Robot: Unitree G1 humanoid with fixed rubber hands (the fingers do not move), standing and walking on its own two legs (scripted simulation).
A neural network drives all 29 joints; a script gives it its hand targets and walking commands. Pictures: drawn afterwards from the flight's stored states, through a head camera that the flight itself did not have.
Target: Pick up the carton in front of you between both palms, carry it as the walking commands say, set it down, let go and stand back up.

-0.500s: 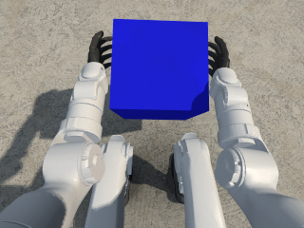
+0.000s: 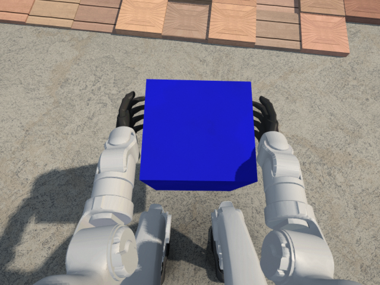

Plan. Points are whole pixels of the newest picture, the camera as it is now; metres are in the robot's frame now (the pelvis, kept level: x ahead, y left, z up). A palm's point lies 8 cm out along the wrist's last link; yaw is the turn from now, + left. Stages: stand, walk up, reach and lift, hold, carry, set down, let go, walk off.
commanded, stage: reach and lift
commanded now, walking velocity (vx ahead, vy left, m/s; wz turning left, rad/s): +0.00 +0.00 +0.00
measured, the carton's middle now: (195, 144) +0.42 -0.02 -0.12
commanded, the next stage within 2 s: hold in 1.90 s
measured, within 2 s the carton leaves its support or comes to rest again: neither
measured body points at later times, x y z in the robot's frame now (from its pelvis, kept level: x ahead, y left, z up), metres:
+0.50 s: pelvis +0.05 +0.00 +0.14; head +0.13 -0.01 +0.58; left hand +0.40 +0.14 +0.11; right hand +0.39 -0.16 +0.11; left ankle +0.08 +0.12 -0.53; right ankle +0.09 -0.13 -0.53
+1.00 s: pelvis +0.06 +0.00 +0.21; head +0.03 +0.00 +0.66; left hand +0.37 +0.14 +0.23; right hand +0.37 -0.16 +0.23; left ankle +0.08 +0.12 -0.53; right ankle +0.09 -0.13 -0.53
